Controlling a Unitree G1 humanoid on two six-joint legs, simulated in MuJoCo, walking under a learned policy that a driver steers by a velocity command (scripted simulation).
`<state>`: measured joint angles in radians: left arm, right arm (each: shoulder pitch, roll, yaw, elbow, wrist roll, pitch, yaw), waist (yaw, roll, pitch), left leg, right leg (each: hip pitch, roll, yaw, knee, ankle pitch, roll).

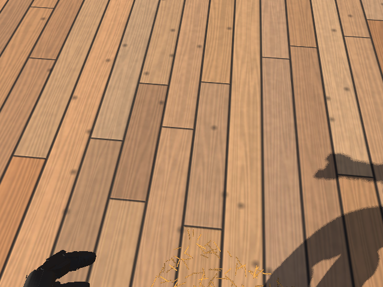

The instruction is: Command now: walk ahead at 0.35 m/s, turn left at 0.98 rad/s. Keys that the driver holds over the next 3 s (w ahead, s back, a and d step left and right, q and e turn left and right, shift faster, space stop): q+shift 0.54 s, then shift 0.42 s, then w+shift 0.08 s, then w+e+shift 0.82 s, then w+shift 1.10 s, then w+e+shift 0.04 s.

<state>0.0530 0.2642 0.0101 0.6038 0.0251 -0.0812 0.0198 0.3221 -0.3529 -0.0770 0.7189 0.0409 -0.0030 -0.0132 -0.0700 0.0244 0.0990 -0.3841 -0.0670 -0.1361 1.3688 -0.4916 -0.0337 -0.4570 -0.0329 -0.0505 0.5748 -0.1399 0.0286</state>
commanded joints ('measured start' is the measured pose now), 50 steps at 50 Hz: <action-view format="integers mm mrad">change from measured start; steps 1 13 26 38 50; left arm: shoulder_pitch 71 -45 -24 36 149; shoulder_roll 100 225 112 237 182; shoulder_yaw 49 117 82 106 90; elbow -23 67 48 46 78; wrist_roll -9 -69 -20 38 -42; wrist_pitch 7 34 53 53 95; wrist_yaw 3 -8 -11 -28 -3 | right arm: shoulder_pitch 27 -165 -196 -138 -155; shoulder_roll -91 -85 -161 -69 5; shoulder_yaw -31 -46 -76 -33 2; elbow -123 -198 -265 -276 -166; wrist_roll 2 -10 -31 -39 -16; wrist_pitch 27 71 26 33 33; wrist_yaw -6 58 -21 -17 -2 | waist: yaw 43 38 97 20 117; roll -119 -113 36 -343 -242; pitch -182 -149 -261 -144 -213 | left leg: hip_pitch -294 -24 150 -168 113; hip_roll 155 142 187 -91 17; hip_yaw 51 227 -268 -50 168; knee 49 -652 -1004 -409 -787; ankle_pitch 51 327 590 -165 88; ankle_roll -50 80 283 39 -30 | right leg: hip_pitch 382 362 -54 188 287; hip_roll -275 -292 76 -355 -156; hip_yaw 222 -156 149 626 278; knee -211 -165 327 -318 -260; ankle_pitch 446 431 -223 162 -234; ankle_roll -202 -146 36 -295 -227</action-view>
